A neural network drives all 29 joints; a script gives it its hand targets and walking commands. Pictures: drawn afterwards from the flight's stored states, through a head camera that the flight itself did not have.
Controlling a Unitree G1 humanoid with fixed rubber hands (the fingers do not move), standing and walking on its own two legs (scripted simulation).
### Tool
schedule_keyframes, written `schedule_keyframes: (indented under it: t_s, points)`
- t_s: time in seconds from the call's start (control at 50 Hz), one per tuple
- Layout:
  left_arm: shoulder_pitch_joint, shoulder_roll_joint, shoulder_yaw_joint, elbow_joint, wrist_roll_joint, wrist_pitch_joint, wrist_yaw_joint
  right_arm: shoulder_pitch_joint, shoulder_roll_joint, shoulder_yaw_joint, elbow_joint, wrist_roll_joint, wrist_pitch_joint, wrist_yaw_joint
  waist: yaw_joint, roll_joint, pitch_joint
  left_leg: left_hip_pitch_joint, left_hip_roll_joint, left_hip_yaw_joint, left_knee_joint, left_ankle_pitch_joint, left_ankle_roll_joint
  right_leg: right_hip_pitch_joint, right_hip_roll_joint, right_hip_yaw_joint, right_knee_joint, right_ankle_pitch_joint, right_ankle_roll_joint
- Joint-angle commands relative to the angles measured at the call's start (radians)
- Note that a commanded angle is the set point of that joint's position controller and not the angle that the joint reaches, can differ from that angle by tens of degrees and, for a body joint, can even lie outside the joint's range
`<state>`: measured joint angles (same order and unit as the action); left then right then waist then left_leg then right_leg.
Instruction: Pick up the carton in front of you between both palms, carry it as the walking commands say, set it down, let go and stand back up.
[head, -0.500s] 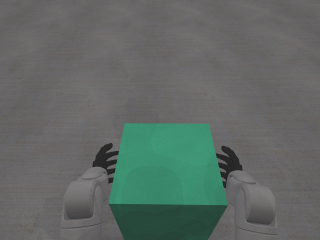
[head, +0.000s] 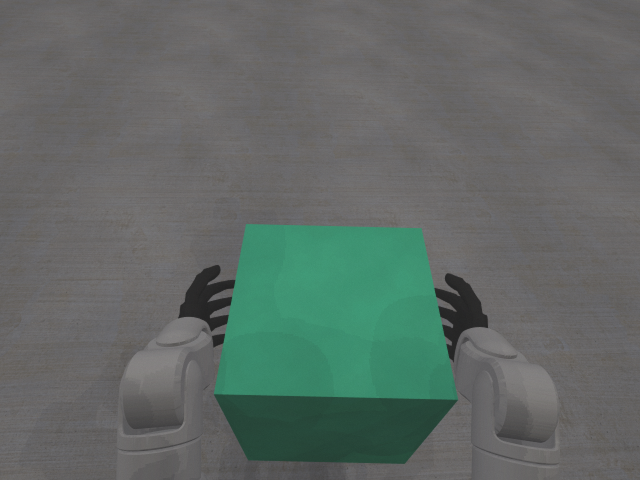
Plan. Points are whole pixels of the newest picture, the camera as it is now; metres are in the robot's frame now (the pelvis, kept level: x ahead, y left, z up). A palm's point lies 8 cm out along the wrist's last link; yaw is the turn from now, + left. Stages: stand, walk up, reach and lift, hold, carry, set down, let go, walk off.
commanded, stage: carry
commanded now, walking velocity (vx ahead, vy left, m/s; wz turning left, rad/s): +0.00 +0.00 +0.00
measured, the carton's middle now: (329, 350) +0.29 +0.00 +0.01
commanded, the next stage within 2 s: hold in 1.62 s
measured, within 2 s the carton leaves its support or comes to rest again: neither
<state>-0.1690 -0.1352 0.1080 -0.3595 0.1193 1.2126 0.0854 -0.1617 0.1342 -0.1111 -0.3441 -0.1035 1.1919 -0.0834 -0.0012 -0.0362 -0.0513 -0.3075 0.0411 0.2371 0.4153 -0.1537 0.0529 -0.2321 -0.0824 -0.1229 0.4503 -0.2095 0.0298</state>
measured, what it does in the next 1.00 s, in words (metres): stands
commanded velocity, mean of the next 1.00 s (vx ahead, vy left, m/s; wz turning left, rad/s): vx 0.00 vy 0.00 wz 0.00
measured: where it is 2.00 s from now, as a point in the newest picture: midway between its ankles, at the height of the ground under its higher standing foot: outside the picture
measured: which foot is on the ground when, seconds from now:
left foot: down 0.00-1.00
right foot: down 0.00-1.00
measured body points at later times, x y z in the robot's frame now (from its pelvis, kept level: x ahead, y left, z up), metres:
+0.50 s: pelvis +0.05 -0.02 -0.01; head +0.02 -0.02 +0.44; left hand +0.32 +0.13 +0.03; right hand +0.32 -0.17 +0.03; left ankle +0.04 +0.09 -0.74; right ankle -0.02 -0.13 -0.74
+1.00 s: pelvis +0.02 -0.02 +0.00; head -0.01 -0.02 +0.44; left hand +0.31 +0.13 +0.03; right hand +0.31 -0.17 +0.03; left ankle +0.04 +0.09 -0.74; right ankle -0.02 -0.13 -0.74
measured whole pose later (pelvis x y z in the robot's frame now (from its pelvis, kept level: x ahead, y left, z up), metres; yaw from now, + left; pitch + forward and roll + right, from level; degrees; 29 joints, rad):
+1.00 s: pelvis +0.02 -0.02 +0.00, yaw +0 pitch +2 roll +0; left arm -0.20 -0.14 0.17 0.16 0.24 0.73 0.01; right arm -0.19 0.14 -0.17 0.16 -0.23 0.73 -0.02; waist 0.00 -0.01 -0.11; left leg -0.32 0.09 0.21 0.51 -0.22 0.01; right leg -0.22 -0.05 -0.14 0.52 -0.33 -0.01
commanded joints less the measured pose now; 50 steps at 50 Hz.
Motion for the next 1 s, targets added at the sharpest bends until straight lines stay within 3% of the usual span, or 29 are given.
schedule_keyframes:
  t_s: [0.0,0.08,0.12,0.2,0.42,0.58,0.68,0.76,0.84,0.98]
  points:
    - [-0.425,-0.911,-0.733,-0.045,-0.392,-0.005,-0.257,-0.408,0.917,0.713,-0.04,0.377,0.006,0.264,-0.01,0.021,-0.338,0.195,0.15,-0.104,-0.001,0.283,-0.045,0.1,-0.121,0.058,-0.02,0.298,-0.002]
    - [-0.343,-0.888,-0.703,0.065,-0.358,-0.018,-0.268,-0.374,0.891,0.716,0.03,0.349,-0.003,0.268,-0.002,-0.001,-0.312,0.185,0.144,-0.112,0.098,0.494,-0.044,0.09,-0.104,0.049,0.028,0.5,-0.002]
    - [-0.345,-0.888,-0.693,0.097,-0.346,-0.038,-0.271,-0.382,0.891,0.719,0.055,0.343,-0.021,0.27,-0.001,-0.005,-0.312,0.175,0.137,-0.106,0.118,0.51,-0.048,0.094,-0.1,0.045,0.043,0.569,-0.002]
    - [-0.374,-0.89,-0.675,0.138,-0.32,-0.101,-0.274,-0.408,0.892,0.706,0.102,0.323,-0.083,0.273,0.001,0.003,-0.302,0.167,0.133,-0.103,0.133,0.473,-0.055,0.094,-0.097,0.045,0.055,0.59,-0.007]
    - [-0.345,-0.815,-0.63,0.194,-0.233,-0.3,-0.26,-0.358,0.822,0.632,0.184,0.216,-0.283,0.259,0.0,0.022,-0.325,0.174,0.135,-0.108,0.141,0.365,-0.046,0.085,-0.089,0.05,0.062,0.463,-0.026]
    - [-0.414,-0.774,-0.462,0.404,-0.11,-0.468,-0.256,-0.428,0.773,0.465,0.385,0.097,-0.447,0.254,0.001,0.028,-0.264,0.15,0.143,-0.123,0.087,0.238,-0.043,0.044,-0.084,0.058,0.011,0.278,-0.037]
    - [-0.491,-0.83,-0.406,0.524,-0.073,-0.565,-0.272,-0.506,0.83,0.416,0.504,0.063,-0.545,0.269,0.001,0.03,-0.259,0.144,0.142,-0.129,0.06,0.169,-0.042,0.031,-0.082,0.069,-0.013,0.188,-0.047]
    - [-0.505,-0.884,-0.43,0.539,-0.082,-0.582,-0.284,-0.521,0.886,0.439,0.518,0.072,-0.562,0.281,0.001,0.03,-0.282,0.155,0.141,-0.131,0.056,0.169,-0.04,0.035,-0.082,0.071,-0.014,0.175,-0.048]
    - [-0.477,-0.903,-0.486,0.481,-0.118,-0.544,-0.285,-0.49,0.907,0.495,0.461,0.109,-0.525,0.284,0.002,0.032,-0.294,0.159,0.142,-0.131,0.057,0.182,-0.04,0.035,-0.081,0.069,-0.01,0.179,-0.047]
    - [-0.457,-0.876,-0.483,0.455,-0.118,-0.51,-0.281,-0.468,0.874,0.488,0.436,0.109,-0.491,0.28,0.0,0.035,-0.27,0.141,0.143,-0.134,0.045,0.155,-0.042,0.012,-0.079,0.071,-0.018,0.138,-0.047]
